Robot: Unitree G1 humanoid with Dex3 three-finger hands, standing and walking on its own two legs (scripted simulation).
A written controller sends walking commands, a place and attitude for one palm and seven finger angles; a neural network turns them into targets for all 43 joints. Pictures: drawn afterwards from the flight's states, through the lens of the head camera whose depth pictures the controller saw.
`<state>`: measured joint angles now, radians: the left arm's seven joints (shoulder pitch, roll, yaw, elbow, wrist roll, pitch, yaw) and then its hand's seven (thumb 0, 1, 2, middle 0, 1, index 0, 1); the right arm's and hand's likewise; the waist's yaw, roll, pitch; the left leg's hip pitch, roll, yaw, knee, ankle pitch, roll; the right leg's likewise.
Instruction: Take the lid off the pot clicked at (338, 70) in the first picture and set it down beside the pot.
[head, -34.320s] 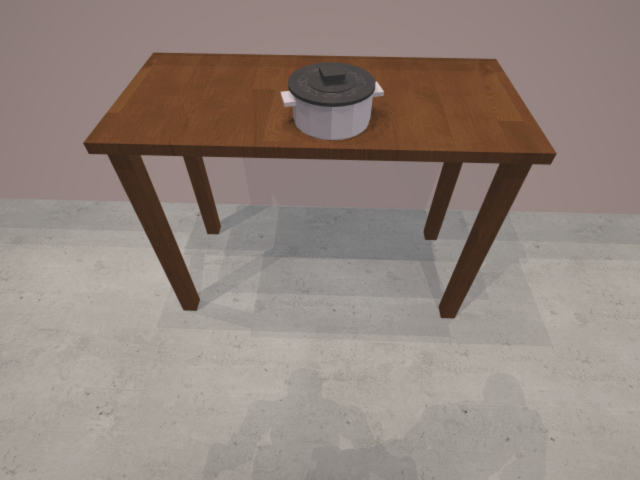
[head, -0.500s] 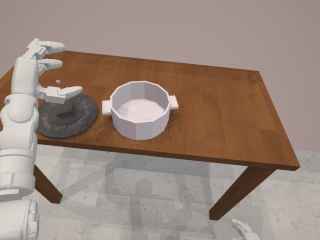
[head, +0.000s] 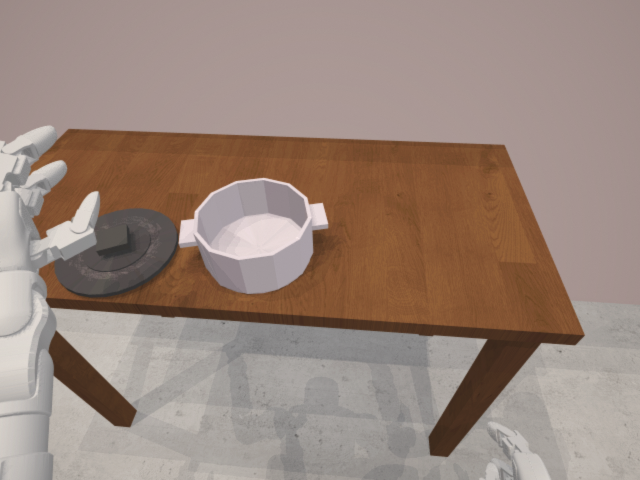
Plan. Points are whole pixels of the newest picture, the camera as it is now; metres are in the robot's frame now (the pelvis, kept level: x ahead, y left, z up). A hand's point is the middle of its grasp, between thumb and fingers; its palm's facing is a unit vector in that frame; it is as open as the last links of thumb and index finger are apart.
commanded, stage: draw the hand back to the body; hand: left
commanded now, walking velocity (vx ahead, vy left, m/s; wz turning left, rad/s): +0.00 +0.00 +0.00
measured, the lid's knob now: (113, 239) +0.46 +0.39 +0.01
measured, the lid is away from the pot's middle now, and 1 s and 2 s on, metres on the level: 0.24 0.24 0.24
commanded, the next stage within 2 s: step back with the hand held close in 1.06 s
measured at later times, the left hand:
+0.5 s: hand (42, 303) +0.22 +0.27 +0.19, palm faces +0.46 -0.85 -0.26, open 7.5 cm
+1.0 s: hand out of the picture +0.15 +0.27 +0.18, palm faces +0.42 -0.84 -0.34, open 7.4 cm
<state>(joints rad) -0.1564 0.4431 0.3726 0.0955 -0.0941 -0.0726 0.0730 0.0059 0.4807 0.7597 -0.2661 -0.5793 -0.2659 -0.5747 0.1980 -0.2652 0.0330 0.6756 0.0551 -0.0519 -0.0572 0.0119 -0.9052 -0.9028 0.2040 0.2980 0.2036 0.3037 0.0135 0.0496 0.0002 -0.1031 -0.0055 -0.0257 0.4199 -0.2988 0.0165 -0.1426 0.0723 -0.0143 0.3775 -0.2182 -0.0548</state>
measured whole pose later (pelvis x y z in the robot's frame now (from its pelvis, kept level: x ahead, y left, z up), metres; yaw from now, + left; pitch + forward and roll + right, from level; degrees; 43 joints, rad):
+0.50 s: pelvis -0.03 +0.00 +0.00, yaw +0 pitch -5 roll -1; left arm 0.13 0.37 0.35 -0.16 -0.12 -0.11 0.09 0.01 0.88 0.90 -0.21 -0.31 -0.21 -0.31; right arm 0.17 -0.22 0.05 0.69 0.03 -0.12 -0.06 0.01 -0.90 -0.90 0.21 0.30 0.20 0.30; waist 0.04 0.07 0.03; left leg -0.06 -0.01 -0.03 0.41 -0.26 0.01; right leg -0.09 0.07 -0.02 0.36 -0.18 -0.06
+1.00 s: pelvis -0.03 +0.03 +0.00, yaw +0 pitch -6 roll -1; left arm 0.49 0.35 0.31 -0.50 -0.09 -0.12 0.09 0.01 0.89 0.90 -0.21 -0.30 -0.21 -0.30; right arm 0.19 -0.21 0.04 0.65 0.01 -0.15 -0.05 0.01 -0.90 -0.90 0.21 0.30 0.20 0.30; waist 0.07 0.05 0.01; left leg -0.05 -0.04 -0.02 0.43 -0.27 0.05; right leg -0.07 0.04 -0.01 0.36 -0.18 -0.02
